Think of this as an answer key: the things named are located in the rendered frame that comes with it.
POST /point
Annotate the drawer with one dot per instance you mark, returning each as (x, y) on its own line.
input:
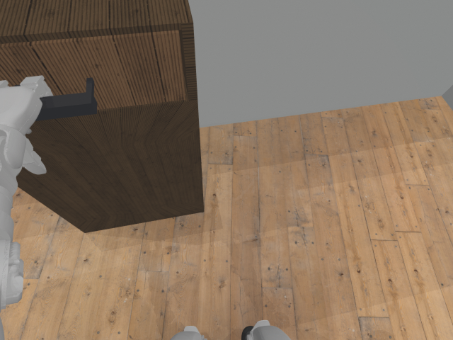
(128, 70)

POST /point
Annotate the handle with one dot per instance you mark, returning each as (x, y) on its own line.
(69, 105)

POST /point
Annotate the left robot hand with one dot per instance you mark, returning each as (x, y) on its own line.
(19, 108)

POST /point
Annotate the right robot thigh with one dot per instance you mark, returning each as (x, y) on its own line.
(267, 333)

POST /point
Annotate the cabinet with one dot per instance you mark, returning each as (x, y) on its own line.
(122, 166)

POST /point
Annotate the robot left forearm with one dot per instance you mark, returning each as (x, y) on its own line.
(12, 149)

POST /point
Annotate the left robot upper arm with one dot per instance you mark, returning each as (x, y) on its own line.
(11, 276)

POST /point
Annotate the robot right shin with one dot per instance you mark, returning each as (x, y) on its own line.
(261, 323)

